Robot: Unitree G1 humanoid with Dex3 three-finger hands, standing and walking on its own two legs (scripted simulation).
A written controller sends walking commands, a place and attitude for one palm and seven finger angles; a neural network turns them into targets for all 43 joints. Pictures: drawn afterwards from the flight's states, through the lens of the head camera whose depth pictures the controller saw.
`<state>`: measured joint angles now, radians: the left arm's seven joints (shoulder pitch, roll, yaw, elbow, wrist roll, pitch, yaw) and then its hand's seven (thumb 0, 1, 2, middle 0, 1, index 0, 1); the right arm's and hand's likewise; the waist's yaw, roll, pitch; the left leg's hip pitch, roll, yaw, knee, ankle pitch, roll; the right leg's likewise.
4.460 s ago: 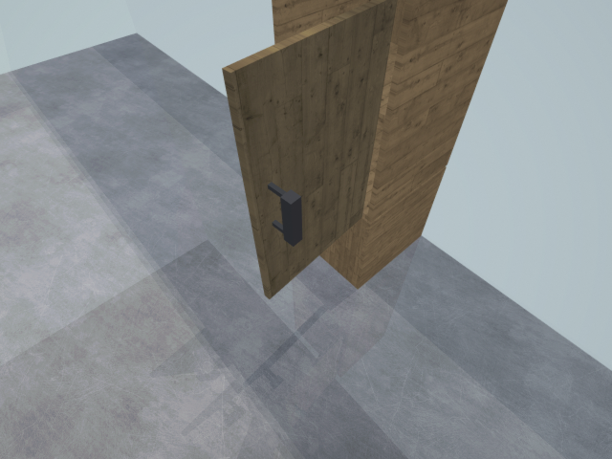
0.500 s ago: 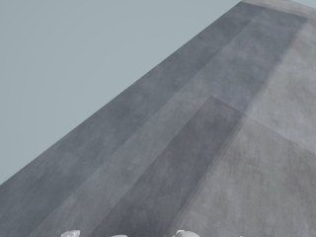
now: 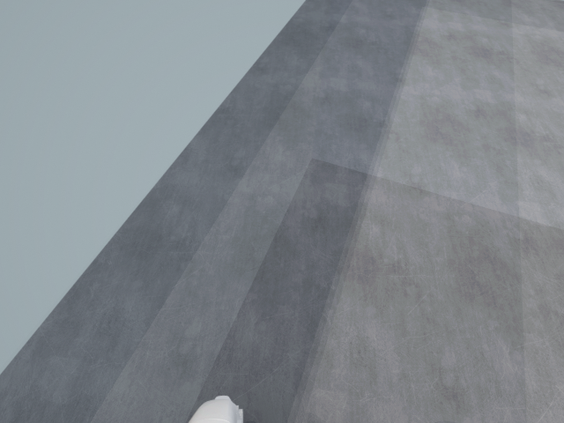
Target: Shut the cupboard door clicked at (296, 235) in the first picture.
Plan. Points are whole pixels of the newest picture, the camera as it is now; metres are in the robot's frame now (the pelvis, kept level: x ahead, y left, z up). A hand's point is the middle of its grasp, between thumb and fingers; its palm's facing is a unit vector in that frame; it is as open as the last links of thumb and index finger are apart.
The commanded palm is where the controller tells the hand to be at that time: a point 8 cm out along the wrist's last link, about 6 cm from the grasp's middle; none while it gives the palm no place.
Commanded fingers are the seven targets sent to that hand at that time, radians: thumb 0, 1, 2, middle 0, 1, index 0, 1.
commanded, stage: walk around to get in front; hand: left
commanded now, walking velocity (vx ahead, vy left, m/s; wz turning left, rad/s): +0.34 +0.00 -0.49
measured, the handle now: out of the picture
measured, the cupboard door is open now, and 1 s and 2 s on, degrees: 95 95 95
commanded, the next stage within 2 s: walk to a spot facing it in 1.04 s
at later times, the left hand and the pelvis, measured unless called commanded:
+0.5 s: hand (251, 266) +0.41 +0.09 -0.16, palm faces -0.30 -0.93 -0.23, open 7.4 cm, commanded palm none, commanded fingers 0.00 0.90 0.90 -0.20 -0.30 -0.20 -0.30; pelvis +0.20 -0.05 -0.02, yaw -14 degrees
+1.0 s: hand (266, 234) +0.50 +0.07 -0.18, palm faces -0.28 -0.95 -0.17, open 7.3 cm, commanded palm none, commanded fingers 0.00 0.90 0.90 -0.20 -0.30 -0.20 -0.30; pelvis +0.43 -0.11 +0.00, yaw -20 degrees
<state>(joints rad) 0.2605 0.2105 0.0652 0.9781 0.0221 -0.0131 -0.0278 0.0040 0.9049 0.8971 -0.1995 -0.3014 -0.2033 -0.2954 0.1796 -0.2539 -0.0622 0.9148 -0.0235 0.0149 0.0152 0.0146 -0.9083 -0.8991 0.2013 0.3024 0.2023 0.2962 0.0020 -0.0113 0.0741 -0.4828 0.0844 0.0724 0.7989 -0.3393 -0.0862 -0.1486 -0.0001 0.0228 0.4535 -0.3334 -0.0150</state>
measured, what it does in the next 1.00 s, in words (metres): walks ahead, turning right: left foot, then right foot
